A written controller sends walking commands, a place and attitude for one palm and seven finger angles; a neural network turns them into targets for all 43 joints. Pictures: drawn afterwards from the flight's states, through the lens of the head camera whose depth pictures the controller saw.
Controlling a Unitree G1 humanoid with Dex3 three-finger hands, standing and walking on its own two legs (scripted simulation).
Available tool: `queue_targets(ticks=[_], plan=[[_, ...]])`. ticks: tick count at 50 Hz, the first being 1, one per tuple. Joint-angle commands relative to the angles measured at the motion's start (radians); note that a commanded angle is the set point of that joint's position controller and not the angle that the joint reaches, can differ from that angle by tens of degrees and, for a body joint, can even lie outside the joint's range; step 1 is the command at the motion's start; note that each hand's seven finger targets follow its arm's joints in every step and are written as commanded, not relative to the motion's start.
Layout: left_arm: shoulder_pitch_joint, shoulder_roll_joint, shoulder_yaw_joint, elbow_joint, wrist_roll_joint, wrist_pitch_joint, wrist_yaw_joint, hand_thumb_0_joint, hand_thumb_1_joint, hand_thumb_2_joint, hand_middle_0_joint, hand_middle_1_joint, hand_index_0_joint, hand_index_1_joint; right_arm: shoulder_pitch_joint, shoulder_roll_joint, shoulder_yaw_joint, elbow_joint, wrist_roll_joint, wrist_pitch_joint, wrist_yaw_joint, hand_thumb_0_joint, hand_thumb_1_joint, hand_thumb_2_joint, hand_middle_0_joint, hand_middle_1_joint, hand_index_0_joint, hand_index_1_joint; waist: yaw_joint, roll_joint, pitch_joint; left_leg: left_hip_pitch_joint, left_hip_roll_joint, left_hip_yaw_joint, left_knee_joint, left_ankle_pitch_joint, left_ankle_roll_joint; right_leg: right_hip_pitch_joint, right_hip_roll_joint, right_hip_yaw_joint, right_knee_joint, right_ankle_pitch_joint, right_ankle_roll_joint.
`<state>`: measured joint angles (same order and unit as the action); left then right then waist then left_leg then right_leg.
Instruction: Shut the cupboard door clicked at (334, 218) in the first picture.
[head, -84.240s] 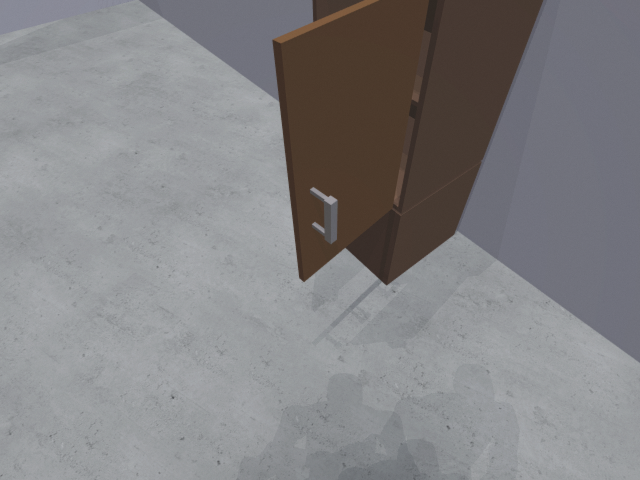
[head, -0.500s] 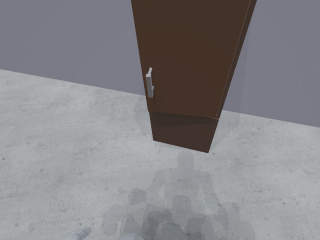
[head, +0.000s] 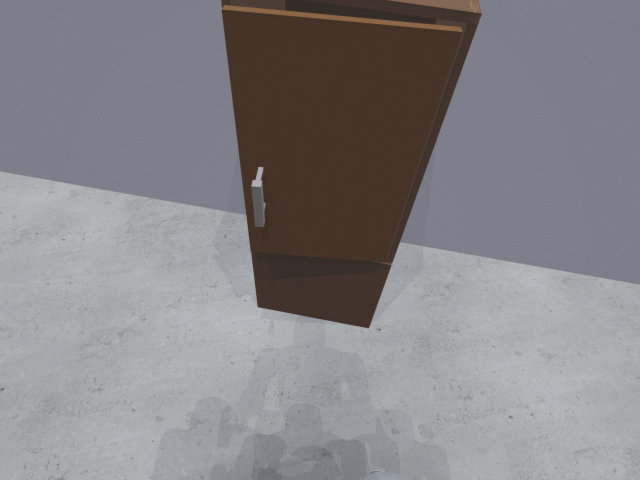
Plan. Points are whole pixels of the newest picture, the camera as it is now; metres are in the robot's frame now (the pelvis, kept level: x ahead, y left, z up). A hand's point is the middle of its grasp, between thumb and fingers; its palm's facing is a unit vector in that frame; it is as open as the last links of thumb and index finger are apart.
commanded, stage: take the last steps up to it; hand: left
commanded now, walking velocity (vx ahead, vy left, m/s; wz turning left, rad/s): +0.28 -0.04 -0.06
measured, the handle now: (260, 197) +0.67 +0.15 -0.12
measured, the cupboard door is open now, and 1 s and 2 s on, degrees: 7 7 7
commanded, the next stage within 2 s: come to a stop and stand still in 0.44 s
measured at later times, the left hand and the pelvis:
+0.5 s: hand out of the picture +0.14 +0.11 -0.18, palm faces +0.05 -0.98 -0.17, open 7.3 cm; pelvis +0.15 -0.06 -0.01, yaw +0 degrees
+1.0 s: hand (237, 410) +0.25 +0.13 -0.18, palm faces +0.05 -0.95 -0.29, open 7.3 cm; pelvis +0.19 -0.08 -0.02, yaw +0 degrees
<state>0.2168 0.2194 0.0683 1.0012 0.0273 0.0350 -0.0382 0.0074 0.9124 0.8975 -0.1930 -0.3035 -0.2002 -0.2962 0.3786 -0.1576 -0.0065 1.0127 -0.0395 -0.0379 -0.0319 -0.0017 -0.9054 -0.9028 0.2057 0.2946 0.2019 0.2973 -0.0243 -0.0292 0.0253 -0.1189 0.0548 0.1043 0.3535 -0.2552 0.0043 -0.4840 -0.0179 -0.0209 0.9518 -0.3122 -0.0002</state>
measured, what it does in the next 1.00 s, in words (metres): walks ahead: right foot, then left foot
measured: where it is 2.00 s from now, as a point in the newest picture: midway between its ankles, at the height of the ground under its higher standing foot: outside the picture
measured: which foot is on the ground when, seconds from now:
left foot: down 0.00-0.18, up 0.20-0.58, down 0.60-1.00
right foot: up 0.00-0.14, down 0.16-0.62, up 0.64-0.98, down 1.00-1.00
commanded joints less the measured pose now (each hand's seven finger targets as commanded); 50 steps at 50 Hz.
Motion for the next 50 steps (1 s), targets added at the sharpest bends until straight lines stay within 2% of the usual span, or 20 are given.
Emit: queue_targets(ticks=[1,4,6,7,8,9,10,13,15,23,27,28,29,30,32,35,42,46,48,50], plan=[[-0.127,0.002,-0.011,-0.090,-0.002,-0.038,-0.004,0.000,0.900,0.900,-0.200,-0.300,-0.200,-0.300,0.104,-0.173,-0.047,0.009,0.003,-0.012,-0.002,0.000,-0.900,-0.900,0.200,0.300,0.200,0.300,-0.035,0.186,0.043,0.065,0.233,-0.120,-0.125,0.263,0.135,-0.032,-0.020,-0.042,-0.190,0.019,-0.007],[-0.115,0.009,-0.008,-0.077,-0.002,-0.043,-0.004,0.000,0.900,0.900,-0.200,-0.300,-0.200,-0.300,0.080,-0.181,-0.052,0.023,0.003,-0.005,0.003,0.000,-0.900,-0.900,0.200,0.300,0.200,0.300,-0.019,0.211,0.061,-0.013,0.236,-0.122,-0.101,0.165,0.133,0.098,-0.001,-0.072,-0.299,0.023,-0.017],[-0.004,0.028,0.004,-0.031,-0.002,-0.049,0.000,0.000,0.900,0.900,-0.200,-0.300,-0.200,-0.300,0.045,-0.177,-0.052,0.027,0.008,0.001,0.006,0.000,-0.900,-0.900,0.200,0.300,0.200,0.300,0.040,0.149,0.036,-0.097,0.193,-0.083,-0.011,0.096,0.097,0.300,0.031,-0.099,-0.429,0.102,-0.028],[0.098,0.071,0.017,0.002,0.000,-0.060,0.007,0.000,0.900,0.900,-0.200,-0.300,-0.200,-0.300,0.040,-0.157,-0.048,0.029,0.019,-0.001,0.012,0.000,-0.900,-0.900,0.200,0.300,0.200,0.300,0.089,0.057,-0.011,-0.190,0.137,-0.039,0.138,0.087,0.066,0.487,-0.004,-0.032,-0.509,0.085,-0.049],[0.225,0.162,0.036,0.043,0.005,-0.075,0.021,0.000,0.900,0.900,-0.200,-0.300,-0.200,-0.300,0.033,-0.104,-0.039,0.009,0.033,-0.008,0.022,0.000,-0.900,-0.900,0.200,0.300,0.200,0.300,0.138,-0.154,-0.074,-0.379,0.027,0.055,0.381,-0.059,0.020,0.675,-0.210,0.243,-0.602,-0.050,-0.131],[0.301,0.218,0.048,0.061,-0.006,-0.076,0.030,0.000,0.900,0.900,-0.200,-0.300,-0.200,-0.300,-0.015,-0.088,-0.034,-0.030,0.032,-0.009,0.021,0.000,-0.900,-0.900,0.200,0.300,0.200,0.300,0.156,-0.245,-0.079,-0.499,-0.034,0.026,0.638,-0.385,0.010,0.668,-0.382,0.489,-0.746,-0.077,-0.220],[0.250,0.194,0.038,0.059,-0.013,-0.079,0.038,0.000,0.900,0.900,-0.200,-0.300,-0.200,-0.300,-0.050,-0.120,-0.048,-0.020,0.028,-0.002,0.018,0.000,-0.900,-0.900,0.200,0.300,0.200,0.300,0.133,-0.225,-0.039,-0.527,0.003,-0.076,0.768,-0.315,0.018,0.562,-0.375,0.510,-0.785,-0.104,-0.231],[0.075,0.056,0.005,0.015,-0.012,-0.082,0.051,0.000,0.900,0.900,-0.200,-0.300,-0.200,-0.300,-0.030,-0.075,-0.050,0.020,0.016,0.007,0.023,0.000,-0.900,-0.900,0.200,0.300,0.200,0.300,0.033,-0.061,0.024,-0.461,0.068,-0.101,0.762,-0.106,0.001,0.385,-0.274,0.216,-0.772,0.070,-0.202],[0.072,0.013,-0.006,0.019,-0.007,-0.098,0.052,0.000,0.900,0.900,-0.200,-0.300,-0.200,-0.300,0.003,-0.041,-0.043,0.034,0.009,0.018,0.025,0.000,-0.900,-0.900,0.200,0.300,0.200,0.300,-0.001,-0.063,0.019,-0.410,0.063,-0.073,0.686,-0.068,-0.018,0.339,-0.237,0.108,-0.761,0.292,-0.192],[0.143,0.048,-0.017,0.072,-0.006,-0.113,0.054,0.000,0.900,0.900,-0.200,-0.300,-0.200,-0.300,-0.143,-0.041,-0.033,-0.020,0.018,0.013,0.040,0.000,-0.900,-0.900,0.200,0.300,0.200,0.300,0.023,-0.066,0.021,-0.391,0.027,-0.023,0.381,-0.010,-0.026,0.437,-0.235,0.081,-0.712,0.538,-0.196],[0.150,0.048,-0.016,0.096,-0.009,-0.103,0.058,0.000,0.900,0.900,-0.200,-0.300,-0.200,-0.300,-0.176,-0.056,-0.025,-0.022,0.020,0.001,0.034,0.000,-0.900,-0.900,0.200,0.300,0.200,0.300,0.017,-0.070,0.048,-0.276,-0.003,-0.012,0.244,0.037,-0.008,0.431,-0.213,0.057,-0.643,0.580,-0.161],[0.139,0.038,-0.020,0.101,-0.009,-0.099,0.062,0.000,0.900,0.900,-0.200,-0.300,-0.200,-0.300,-0.136,-0.060,-0.023,-0.002,0.019,-0.004,0.027,0.000,-0.900,-0.900,0.200,0.300,0.200,0.300,-0.007,-0.053,0.041,-0.186,-0.012,-0.014,0.171,0.149,-0.007,0.402,-0.189,0.031,-0.565,0.652,-0.132],[0.156,0.019,-0.026,0.104,-0.014,-0.094,0.071,0.000,0.900,0.900,-0.200,-0.300,-0.200,-0.300,-0.068,-0.086,-0.020,0.019,0.014,-0.013,0.020,0.000,-0.900,-0.900,0.200,0.300,0.200,0.300,-0.019,0.023,-0.025,-0.043,0.014,-0.067,0.115,0.461,0.014,0.377,-0.137,-0.001,-0.440,0.668,-0.078],[0.196,-0.010,-0.037,0.102,-0.022,-0.086,0.081,0.000,0.900,0.900,-0.200,-0.300,-0.200,-0.300,-0.011,-0.133,-0.024,0.036,0.009,-0.014,0.007,0.000,-0.900,-0.900,0.200,0.300,0.200,0.300,-0.021,0.103,-0.099,0.136,0.140,-0.168,0.175,0.832,0.081,0.261,-0.085,-0.030,-0.363,0.451,-0.028],[0.234,-0.019,-0.051,0.108,-0.025,-0.056,0.094,0.000,0.900,0.900,-0.200,-0.300,-0.200,-0.300,-0.044,-0.169,-0.016,0.038,0.032,0.005,-0.016,0.000,-0.900,-0.900,0.200,0.300,0.200,0.300,0.014,0.235,-0.152,0.143,0.291,-0.277,0.117,1.116,0.181,0.260,-0.029,-0.032,-0.305,-0.168,0.017],[0.175,0.016,-0.041,0.088,-0.020,-0.015,0.091,0.000,0.900,0.900,-0.200,-0.300,-0.200,-0.300,-0.128,-0.175,-0.024,0.019,0.032,0.029,-0.034,0.000,-0.900,-0.900,0.200,0.300,0.200,0.300,0.022,0.181,-0.065,0.080,0.288,-0.278,0.046,1.030,0.196,0.194,-0.041,0.019,-0.242,-0.232,0.025],[0.111,0.018,0.003,-0.008,-0.009,0.024,0.074,0.000,0.900,0.900,-0.200,-0.300,-0.200,-0.300,-0.221,-0.216,-0.071,-0.045,0.014,0.067,-0.026,0.000,-0.900,-0.900,0.200,0.300,0.200,0.300,0.033,0.132,-0.126,-0.057,0.299,-0.217,0.024,0.616,0.203,0.138,-0.003,0.032,0.010,-0.205,0.017],[0.139,0.008,0.002,-0.021,-0.004,0.016,0.066,0.000,0.900,0.900,-0.200,-0.300,-0.200,-0.300,-0.280,-0.209,-0.073,-0.068,0.011,0.071,-0.005,0.000,-0.900,-0.900,0.200,0.300,0.200,0.300,0.065,0.187,-0.072,-0.229,0.235,-0.192,-0.009,0.196,0.145,0.270,0.000,-0.018,-0.189,-0.073,0.009],[0.192,0.035,0.000,-0.005,0.003,-0.001,0.067,0.000,0.900,0.900,-0.200,-0.300,-0.200,-0.300,-0.272,-0.175,-0.068,-0.068,0.022,0.073,0.008,0.000,-0.900,-0.900,0.200,0.300,0.200,0.300,0.091,0.092,-0.061,-0.312,0.145,-0.146,0.069,-0.035,0.078,0.395,-0.008,-0.001,-0.434,0.064,0.004],[0.080,0.170,0.001,-0.046,0.013,-0.024,0.068,0.000,0.900,0.900,-0.200,-0.300,-0.200,-0.300,-0.221,-0.091,-0.055,-0.087,0.035,0.085,0.028,0.000,-0.900,-0.900,0.200,0.300,0.200,0.300,0.038,-0.225,0.015,-0.288,-0.037,-0.043,0.311,-0.255,-0.026,0.167,-0.323,0.379,-0.779,-0.188,-0.120]])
